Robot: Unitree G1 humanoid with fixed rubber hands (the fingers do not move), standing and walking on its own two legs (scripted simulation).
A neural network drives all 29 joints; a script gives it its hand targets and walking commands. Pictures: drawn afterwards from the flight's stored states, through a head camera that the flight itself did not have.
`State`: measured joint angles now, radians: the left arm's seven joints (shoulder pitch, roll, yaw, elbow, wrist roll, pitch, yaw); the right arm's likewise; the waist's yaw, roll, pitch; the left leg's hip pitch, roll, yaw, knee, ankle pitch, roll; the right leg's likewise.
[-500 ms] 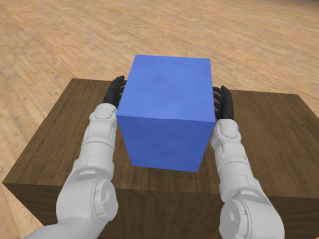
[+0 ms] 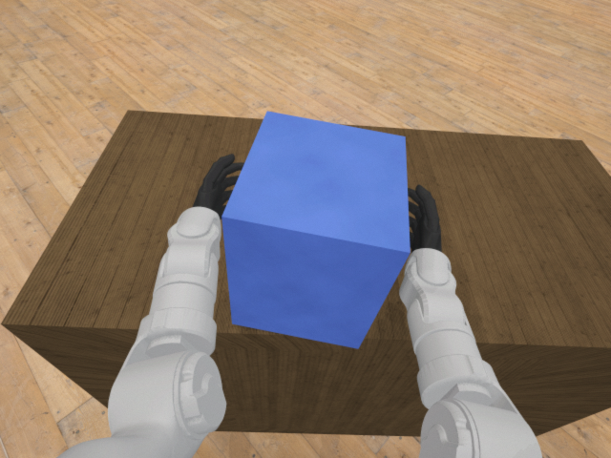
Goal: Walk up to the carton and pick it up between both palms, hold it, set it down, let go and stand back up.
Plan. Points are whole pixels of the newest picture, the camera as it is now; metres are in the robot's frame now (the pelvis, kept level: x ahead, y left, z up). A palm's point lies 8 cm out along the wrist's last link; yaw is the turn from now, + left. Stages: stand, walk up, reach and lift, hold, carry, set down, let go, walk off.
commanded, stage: set down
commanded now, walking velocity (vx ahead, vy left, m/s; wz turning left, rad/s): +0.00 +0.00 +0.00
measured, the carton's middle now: (314, 234) +0.42 -0.01 +0.05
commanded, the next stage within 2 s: none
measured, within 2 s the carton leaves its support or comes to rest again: rests again in 1.28 s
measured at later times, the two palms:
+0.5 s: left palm (220, 213) +0.43 +0.13 +0.08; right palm (427, 240) +0.39 -0.16 +0.08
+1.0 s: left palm (222, 222) +0.43 +0.13 +0.07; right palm (427, 249) +0.38 -0.16 +0.07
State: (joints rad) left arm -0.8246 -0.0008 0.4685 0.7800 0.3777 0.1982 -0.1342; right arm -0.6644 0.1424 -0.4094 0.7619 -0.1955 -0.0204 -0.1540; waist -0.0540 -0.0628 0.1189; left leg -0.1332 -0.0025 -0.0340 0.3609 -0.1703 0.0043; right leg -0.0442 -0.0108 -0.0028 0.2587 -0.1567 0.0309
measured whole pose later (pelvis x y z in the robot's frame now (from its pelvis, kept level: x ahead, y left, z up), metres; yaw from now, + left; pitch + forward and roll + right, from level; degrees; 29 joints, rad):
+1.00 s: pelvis +0.02 +0.00 +0.00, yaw +0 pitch +1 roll -1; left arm -0.76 -0.04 0.51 0.92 0.40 -0.06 -0.08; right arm -0.59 0.19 -0.53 0.76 -0.32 -0.22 -0.11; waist -0.05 -0.05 0.05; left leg -0.19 0.00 -0.03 0.36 -0.18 0.00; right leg -0.10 -0.01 0.00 0.26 -0.17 0.03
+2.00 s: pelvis -0.03 -0.01 +0.00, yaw -1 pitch +0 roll -1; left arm -0.66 0.22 0.16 1.03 -0.03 -0.02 0.00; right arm -0.55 0.05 -0.01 0.93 0.10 -0.10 -0.27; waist -0.05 -0.04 -0.07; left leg -0.26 0.01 -0.02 0.38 -0.12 0.00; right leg -0.19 0.00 0.00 0.32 -0.13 0.02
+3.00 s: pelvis +0.00 -0.01 +0.00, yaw -1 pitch +1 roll -1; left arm 0.36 0.29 0.10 -0.19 -0.12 0.16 -0.06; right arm 0.46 0.05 0.10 -0.17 0.15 0.03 -0.20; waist -0.04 -0.04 -0.01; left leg -0.23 0.01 -0.02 0.38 -0.17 0.00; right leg -0.16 0.00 0.00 0.31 -0.17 0.01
